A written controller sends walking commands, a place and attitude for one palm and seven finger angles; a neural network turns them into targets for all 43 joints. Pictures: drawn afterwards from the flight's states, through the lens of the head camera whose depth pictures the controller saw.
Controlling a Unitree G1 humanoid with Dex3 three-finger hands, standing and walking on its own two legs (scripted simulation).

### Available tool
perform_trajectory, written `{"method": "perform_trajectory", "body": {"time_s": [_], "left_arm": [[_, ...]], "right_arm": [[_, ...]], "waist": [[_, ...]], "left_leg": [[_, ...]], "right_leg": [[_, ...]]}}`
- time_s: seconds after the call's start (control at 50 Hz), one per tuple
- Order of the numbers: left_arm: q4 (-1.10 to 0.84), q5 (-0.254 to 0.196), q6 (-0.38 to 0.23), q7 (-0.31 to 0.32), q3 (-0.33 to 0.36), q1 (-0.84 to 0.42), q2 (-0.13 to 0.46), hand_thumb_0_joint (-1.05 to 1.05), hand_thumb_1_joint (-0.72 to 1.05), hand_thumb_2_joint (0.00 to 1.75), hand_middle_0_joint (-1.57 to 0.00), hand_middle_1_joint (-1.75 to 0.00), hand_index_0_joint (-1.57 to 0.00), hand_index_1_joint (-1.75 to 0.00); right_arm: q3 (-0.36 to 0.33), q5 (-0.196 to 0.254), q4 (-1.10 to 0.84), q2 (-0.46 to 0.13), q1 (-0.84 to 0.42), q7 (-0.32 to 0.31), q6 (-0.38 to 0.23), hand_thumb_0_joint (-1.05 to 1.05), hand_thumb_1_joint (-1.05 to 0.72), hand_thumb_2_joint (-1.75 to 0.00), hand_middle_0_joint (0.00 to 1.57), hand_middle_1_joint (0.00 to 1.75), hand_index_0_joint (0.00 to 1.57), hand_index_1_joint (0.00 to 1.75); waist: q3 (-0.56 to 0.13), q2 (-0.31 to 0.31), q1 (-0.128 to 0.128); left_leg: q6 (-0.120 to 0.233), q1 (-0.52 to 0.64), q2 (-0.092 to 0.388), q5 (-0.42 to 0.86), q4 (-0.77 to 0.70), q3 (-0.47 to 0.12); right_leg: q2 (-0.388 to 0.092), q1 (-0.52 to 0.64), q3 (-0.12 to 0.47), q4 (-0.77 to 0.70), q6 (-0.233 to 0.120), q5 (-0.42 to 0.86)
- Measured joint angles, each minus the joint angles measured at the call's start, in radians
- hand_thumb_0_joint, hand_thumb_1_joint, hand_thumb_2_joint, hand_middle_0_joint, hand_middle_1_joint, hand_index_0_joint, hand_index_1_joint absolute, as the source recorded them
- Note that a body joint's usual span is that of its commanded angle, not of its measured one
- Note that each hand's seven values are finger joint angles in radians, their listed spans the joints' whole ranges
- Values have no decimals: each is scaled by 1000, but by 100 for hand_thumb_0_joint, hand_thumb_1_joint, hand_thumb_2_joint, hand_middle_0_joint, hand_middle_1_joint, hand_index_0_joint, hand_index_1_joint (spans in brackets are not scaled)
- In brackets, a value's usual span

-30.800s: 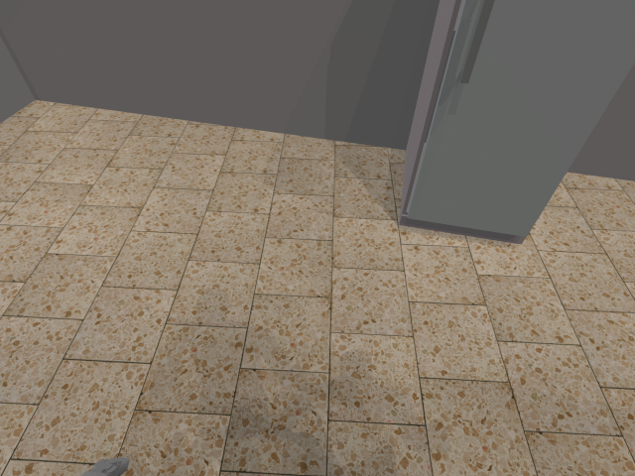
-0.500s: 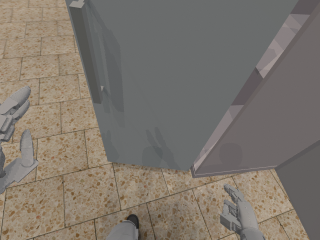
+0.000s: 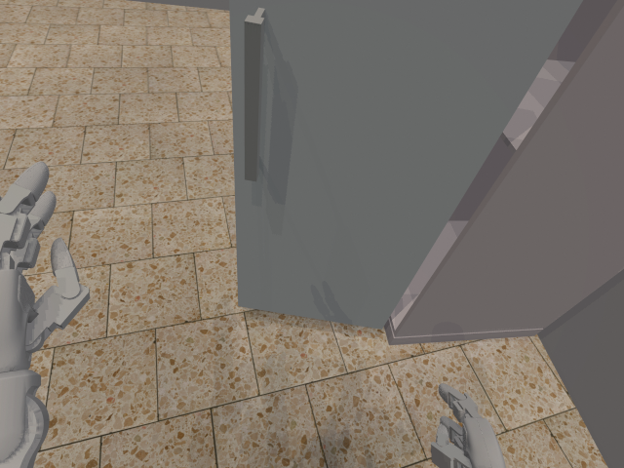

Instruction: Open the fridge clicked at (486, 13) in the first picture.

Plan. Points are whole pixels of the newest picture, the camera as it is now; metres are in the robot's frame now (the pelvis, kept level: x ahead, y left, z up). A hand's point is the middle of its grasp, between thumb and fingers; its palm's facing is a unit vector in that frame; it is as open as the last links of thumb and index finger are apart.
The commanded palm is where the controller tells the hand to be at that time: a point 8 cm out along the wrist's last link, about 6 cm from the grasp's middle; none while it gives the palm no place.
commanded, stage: stop stepping back and stand still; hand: left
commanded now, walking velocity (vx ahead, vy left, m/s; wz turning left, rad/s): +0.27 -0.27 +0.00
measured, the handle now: (255, 104) +0.65 +0.16 +0.10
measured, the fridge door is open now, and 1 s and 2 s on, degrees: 77 77 77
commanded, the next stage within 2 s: let the arm hang, fingers relaxed in 0.34 s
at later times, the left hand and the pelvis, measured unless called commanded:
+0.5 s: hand (87, 318) +0.22 +0.25 +0.12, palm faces +0.24 -0.85 -0.47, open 7.4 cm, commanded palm none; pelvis +0.00 +0.02 -0.01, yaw -2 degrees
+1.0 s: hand out of the picture -0.02 +0.27 -0.18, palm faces -0.03 -0.97 -0.23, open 7.2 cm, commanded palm none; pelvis -0.02 +0.07 -0.01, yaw -2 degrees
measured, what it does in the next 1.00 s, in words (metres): steps on the spot: right foot, then left foot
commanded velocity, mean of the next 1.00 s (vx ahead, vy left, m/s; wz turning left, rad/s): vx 0.03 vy -0.03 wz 0.00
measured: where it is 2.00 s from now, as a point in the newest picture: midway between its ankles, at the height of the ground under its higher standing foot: outside the picture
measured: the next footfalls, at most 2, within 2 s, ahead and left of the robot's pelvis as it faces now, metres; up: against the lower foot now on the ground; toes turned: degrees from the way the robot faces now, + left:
right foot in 0.46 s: +0.02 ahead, -0.07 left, +0.00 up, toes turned -7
left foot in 0.74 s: +0.06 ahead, +0.19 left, +0.00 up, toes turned -1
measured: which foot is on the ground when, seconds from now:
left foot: down 0.00-0.48, up 0.50-0.72, down 0.74-1.00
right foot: up 0.00-0.44, down 0.46-1.00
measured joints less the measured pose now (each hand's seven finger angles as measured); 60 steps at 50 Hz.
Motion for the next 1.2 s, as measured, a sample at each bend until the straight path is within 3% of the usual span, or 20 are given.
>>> {"method": "perform_trajectory", "body": {"time_s": [0.04,0.08,0.14,0.2,0.26,0.32,0.38,0.44,0.48,0.52,0.56,0.6,0.66,0.72,0.74,0.78,0.88,1.06,1.2], "left_arm": [[-81,2,-8,-11,12,64,35,2,89,90,-21,-30,-20,-30],[-167,1,-25,-27,25,140,68,2,89,90,-21,-30,-20,-30],[-232,-2,-47,-49,56,231,116,1,89,90,-21,-30,-21,-30],[-201,-6,-38,-59,81,262,142,1,89,90,-21,-30,-21,-30],[-125,-9,-6,-55,90,244,136,1,89,90,-21,-30,-21,-30],[-70,-11,25,-39,81,213,105,1,89,90,-21,-30,-21,-30],[-61,-15,42,-19,51,188,72,1,89,90,-21,-30,-21,-30],[-79,-19,44,-3,25,181,58,1,89,90,-21,-30,-21,-30],[55,20,7,-32,-41,113,69,1,89,90,-21,-30,-21,-30],[289,47,46,-77,-129,27,63,0,90,90,-20,-30,-20,-30],[550,63,106,-109,-207,-44,38,0,90,90,-20,-30,-20,-30],[783,71,155,-126,-260,-88,-5,0,90,90,-20,-30,-20,-30],[1038,72,197,-138,-316,-101,-74,1,91,90,-20,-30,-20,-30],[1201,66,209,-152,-356,-78,-132,1,91,90,-20,-30,-20,-30],[1239,57,206,-149,-351,-70,-146,1,92,90,-20,-30,-20,-30],[1298,49,201,-134,-315,-79,-129,-2,97,90,-21,-30,-21,-30],[1416,55,200,-144,-294,-72,-83,-2,98,90,-21,-30,-21,-30],[1549,55,182,-143,-295,-50,-99,0,93,90,-20,-30,-20,-30],[1584,54,164,-132,-305,-72,-144,0,91,90,-20,-30,-20,-30]], "right_arm": [[15,-6,-24,26,13,21,-4,1,-90,-90,20,30,20,30],[22,-10,-43,36,32,35,-2,1,-90,-90,20,30,21,30],[20,-14,-44,32,55,33,10,1,-90,-90,20,30,21,30],[6,-15,-26,17,73,14,25,1,-90,-90,20,30,21,30],[-9,-16,-10,-6,85,-9,29,1,-90,-90,20,30,21,30],[-19,-14,-6,-29,88,-22,18,1,-90,-90,20,30,21,30],[-21,-10,-7,-45,80,-26,3,1,-90,-90,20,30,21,30],[-19,-10,-17,-53,63,-23,-1,1,-90,-90,20,30,20,30],[-17,21,-7,-89,42,5,5,1,-90,-90,20,30,20,30],[-12,36,20,-137,1,30,52,1,-90,-90,20,30,20,30],[-15,30,44,-163,-25,42,94,1,-90,-90,20,30,21,30],[-19,18,62,-171,-31,46,122,1,-90,-90,20,30,20,30],[-21,7,91,-164,-14,44,145,1,-90,-90,20,30,20,30],[-20,0,144,-151,25,39,151,1,-90,-90,20,30,20,30],[-18,-2,167,-146,41,37,150,1,-90,-90,20,30,20,30],[-8,-6,226,-118,73,31,152,1,-91,-90,19,30,20,30],[9,-11,327,-71,133,25,161,1,-91,-90,20,30,20,30],[1,-4,394,-41,139,17,133,1,-90,-90,20,30,20,30],[-5,-4,429,-35,115,12,121,1,-92,-90,20,30,20,30]], "waist": [[3,2,-28],[0,9,-36],[-12,24,-26],[-27,37,-10],[-37,50,4],[-41,58,11],[-44,55,7],[-55,50,-2],[-70,69,11],[-83,108,22],[-89,130,7],[-76,128,-14],[-38,97,-38],[0,66,-45],[8,58,-45],[22,21,-28],[11,13,-4],[-10,76,-9],[-33,87,-8]], "left_leg": [[-23,20,13,33,-56,-1],[-25,32,24,58,-100,5],[-23,43,34,82,-146,19],[-44,54,29,100,-186,27],[-52,63,16,111,-211,31],[-24,61,-4,111,-210,37],[-8,53,-29,100,-192,41],[-17,31,-54,76,-152,47],[-68,-58,-63,33,-12,48],[-115,-156,-42,-88,178,20],[-122,-222,-2,-201,330,-10],[-122,-251,40,-236,409,-32],[-126,-231,91,-211,379,-54],[-127,-162,113,-86,234,-66],[-135,-143,117,-17,190,-72],[-151,-136,109,0,179,-68],[-137,-130,110,13,117,-62],[-107,-120,82,52,49,-25],[-94,-102,65,56,33,-4]], "right_leg": [[24,-51,-15,101,-3,46],[33,-92,-41,155,-1,95],[33,-118,-68,147,2,152],[25,-108,-77,81,1,172],[17,-62,-88,-33,-2,158],[13,7,-95,-150,-8,123],[9,87,-96,-251,-11,103],[6,182,-102,-377,-20,147],[-11,190,-114,-399,-54,180],[-15,139,-108,-315,-66,110],[-27,108,-109,-245,-64,65],[-41,102,-108,-205,-55,45],[-57,115,-102,-179,-50,31],[-58,132,-101,-169,-37,26],[-56,131,-103,-161,-31,23],[-65,136,-100,-166,-20,27],[-61,157,-97,-271,-11,91],[-88,152,-64,-327,17,133],[-105,153,-43,-320,31,131]]}}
